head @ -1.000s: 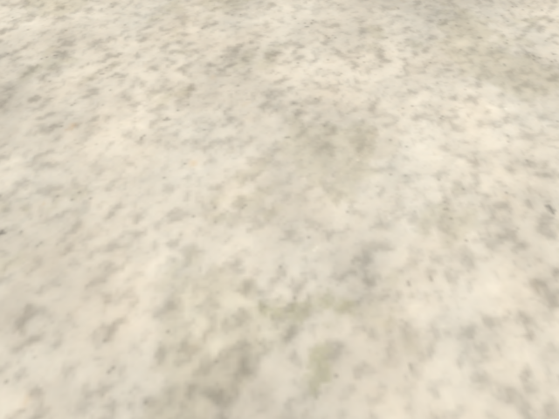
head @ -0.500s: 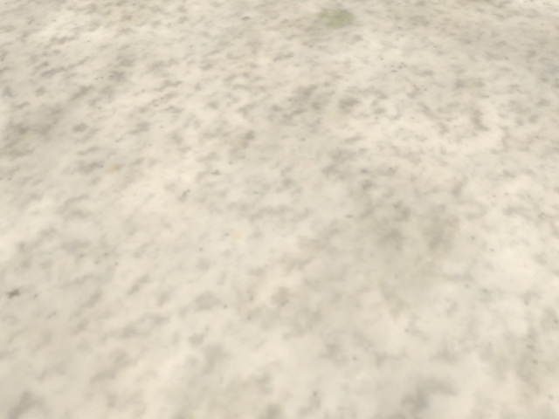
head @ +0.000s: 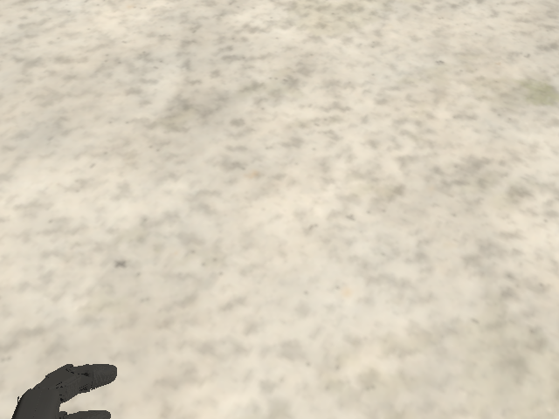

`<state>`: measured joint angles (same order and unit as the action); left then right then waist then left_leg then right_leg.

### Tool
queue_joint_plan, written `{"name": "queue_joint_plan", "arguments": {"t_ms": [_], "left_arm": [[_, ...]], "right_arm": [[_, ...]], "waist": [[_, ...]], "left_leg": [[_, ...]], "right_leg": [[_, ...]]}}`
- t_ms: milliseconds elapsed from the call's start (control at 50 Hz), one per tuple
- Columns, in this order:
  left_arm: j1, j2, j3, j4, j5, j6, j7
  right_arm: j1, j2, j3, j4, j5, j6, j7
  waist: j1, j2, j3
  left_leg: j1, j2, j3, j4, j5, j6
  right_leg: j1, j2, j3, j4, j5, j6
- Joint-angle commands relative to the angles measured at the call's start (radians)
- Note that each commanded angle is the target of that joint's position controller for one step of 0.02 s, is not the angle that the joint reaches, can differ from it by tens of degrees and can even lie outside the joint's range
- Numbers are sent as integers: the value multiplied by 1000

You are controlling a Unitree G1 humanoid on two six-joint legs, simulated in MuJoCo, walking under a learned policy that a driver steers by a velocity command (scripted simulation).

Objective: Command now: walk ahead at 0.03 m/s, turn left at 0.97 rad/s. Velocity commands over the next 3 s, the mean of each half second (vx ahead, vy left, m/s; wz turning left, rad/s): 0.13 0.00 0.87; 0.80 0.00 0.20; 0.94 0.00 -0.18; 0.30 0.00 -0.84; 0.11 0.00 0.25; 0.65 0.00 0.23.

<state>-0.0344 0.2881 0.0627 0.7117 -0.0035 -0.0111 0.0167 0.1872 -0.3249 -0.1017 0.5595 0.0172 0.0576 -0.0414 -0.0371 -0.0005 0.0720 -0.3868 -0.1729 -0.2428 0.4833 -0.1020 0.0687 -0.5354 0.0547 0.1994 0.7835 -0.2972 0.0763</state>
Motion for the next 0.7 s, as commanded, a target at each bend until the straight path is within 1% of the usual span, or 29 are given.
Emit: {"name": "queue_joint_plan", "arguments": {"t_ms": [20,60,80,100,120,140,160,180,200,220,240,260,280,320,340,380,420,460,500,520,540,560,580,600,620,640,660,680,700], "left_arm": [[13,86,29,-51,-3,-14,0],[24,99,37,-50,-4,-26,-6],[46,110,43,-44,-6,-31,-10],[80,118,51,-33,-6,-35,-12],[104,140,61,-25,-1,-34,-10],[82,207,70,-46,18,-22,-3],[81,210,71,-51,54,-17,-3],[42,158,62,-77,48,-20,4],[10,115,50,-91,33,-15,16],[1,105,45,-99,19,-6,27],[8,108,41,-100,13,1,36],[26,113,39,-97,17,6,42],[53,122,40,-92,23,10,44],[110,140,46,-81,30,17,44],[165,158,53,-71,25,17,40],[218,194,65,-59,3,8,25],[208,211,70,-63,-9,-6,12],[178,214,70,-61,-20,-22,-4],[194,207,67,-41,-28,-37,-22],[187,202,63,-34,-34,-38,-30],[173,187,58,-31,-38,-35,-33],[224,118,42,-13,65,-8,-41],[161,28,12,-43,84,-4,-45],[77,-18,-3,-130,76,-8,-50],[-37,55,8,-181,75,-15,-58],[-27,93,18,-170,54,-25,-70],[60,108,19,-130,50,-32,-80],[124,128,25,-96,54,-30,-88],[142,140,29,-82,55,-21,-94]], "right_arm": [[-27,-157,-50,-89,-2,-2,-2],[-38,-154,-49,-96,0,1,4],[-48,-153,-48,-101,3,3,6],[-66,-148,-45,-107,9,4,8],[-47,-122,-35,-107,14,5,11],[20,-70,-18,-108,11,5,16],[27,-123,-32,-126,12,-7,23],[31,-205,-53,-105,4,-15,30],[37,-220,-60,-79,7,-11,32],[50,-197,-56,-59,3,-1,27],[61,-169,-45,-58,2,4,30],[50,-148,-36,-64,9,6,33],[22,-132,-28,-78,16,4,33],[-34,-112,-17,-102,19,0,31],[-48,-104,-11,-107,14,-2,31],[-49,-91,1,-113,8,-14,40],[-36,-79,10,-97,5,-29,51],[5,-71,14,-60,1,-42,55],[42,-58,19,-23,-1,-56,56],[73,-47,22,-4,3,-63,57],[138,-36,25,35,5,-69,56],[256,-40,34,88,-83,-60,77],[387,-85,19,124,-89,-68,81],[364,-227,1,70,-71,-74,68],[331,-219,-9,69,-61,-78,51],[276,-176,8,68,-58,-84,48],[230,-148,18,67,-55,-93,50],[199,-134,26,69,-47,-103,49],[196,-114,35,80,-42,-116,48]], "waist": [[11,151,-190],[9,175,-187],[17,184,-187],[38,180,-185],[37,115,-201],[-14,-100,-227],[-25,-279,-186],[-25,-220,-150],[-20,-157,-124],[-18,-114,-114],[-5,-98,-96],[6,-89,-86],[26,-98,-83],[69,-125,-101],[98,-133,-142],[111,-161,-177],[97,-165,-160],[65,-158,-129],[48,-161,-102],[22,-143,-84],[-17,-107,-67],[-59,10,-118],[-140,217,-99],[-125,330,-47],[-139,158,-4],[-95,107,28],[-46,112,11],[-11,133,-4],[1,131,7]], "left_leg": [[138,219,-310,-116,-48,108],[148,212,-351,-87,-34,99],[146,203,-371,-69,-35,89],[124,179,-370,-37,-63,71],[65,127,-325,50,-235,36],[-83,22,-166,252,-502,-13],[-201,-17,-16,495,-532,-62],[-239,69,18,627,-452,-101],[-239,101,42,673,-376,-116],[-251,115,67,736,-323,-129],[-277,129,95,800,-293,-139],[-288,151,136,808,-274,-146],[-305,173,170,777,-255,-152],[-335,218,203,702,-246,-172],[-331,231,216,662,-253,-174],[-301,246,229,581,-290,-157],[-213,247,249,476,-312,-122],[-50,228,288,331,-323,-83],[61,208,318,201,-329,-51],[127,203,333,99,-284,-30],[234,182,367,-16,-213,-9],[463,101,398,-82,-282,5],[622,300,106,-161,-453,25],[620,522,-324,-273,-603,108],[535,583,-419,-335,-691,183],[494,536,-335,-332,-639,171],[461,472,-233,-332,-551,145],[420,423,-154,-359,-504,127],[379,395,-99,-393,-458,126]], "right_leg": [[87,33,-31,-82,26,-1],[140,33,-27,-177,20,-16],[184,28,-29,-246,38,-24],[254,14,-42,-350,109,-36],[365,-68,-12,-445,189,-68],[486,-284,187,-466,223,-174],[416,-415,374,-523,256,-303],[384,-427,338,-521,222,-326],[362,-357,216,-503,151,-287],[365,-304,135,-486,129,-254],[361,-292,83,-485,169,-255],[361,-282,28,-492,216,-259],[383,-273,-16,-499,247,-265],[463,-294,-58,-504,288,-287],[499,-312,-42,-528,174,-294],[522,-340,-4,-577,-111,-288],[454,-354,-13,-619,-247,-270],[339,-337,-76,-643,-266,-249],[294,-334,-112,-626,-255,-245],[262,-330,-131,-595,-261,-240],[195,-317,-162,-536,-281,-230],[82,-220,-297,-339,-356,-179],[-173,-119,-393,74,-340,-139],[-489,-47,-318,280,-324,-118],[-571,-138,-195,338,-161,-114],[-552,-163,-183,329,-34,-103],[-472,-170,-187,302,28,-85],[-390,-173,-197,279,59,-68],[-345,-170,-208,270,101,-55]]}}
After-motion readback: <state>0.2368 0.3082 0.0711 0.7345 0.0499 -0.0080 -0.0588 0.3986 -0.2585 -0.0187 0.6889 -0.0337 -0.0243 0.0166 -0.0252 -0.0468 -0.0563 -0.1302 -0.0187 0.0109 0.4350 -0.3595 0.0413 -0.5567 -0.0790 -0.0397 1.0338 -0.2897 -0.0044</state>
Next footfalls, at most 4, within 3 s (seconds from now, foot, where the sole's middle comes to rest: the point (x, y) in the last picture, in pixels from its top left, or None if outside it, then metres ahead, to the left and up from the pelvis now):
0.12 right None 0.14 -0.15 -0.77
0.58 left None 0.00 0.09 -0.77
0.98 right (216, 391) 0.48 0.13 -0.77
1.44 left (58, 286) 0.76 0.54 -0.77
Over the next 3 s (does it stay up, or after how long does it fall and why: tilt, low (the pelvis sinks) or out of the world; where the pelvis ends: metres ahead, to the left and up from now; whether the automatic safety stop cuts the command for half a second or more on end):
stays up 1.31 0.55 0.01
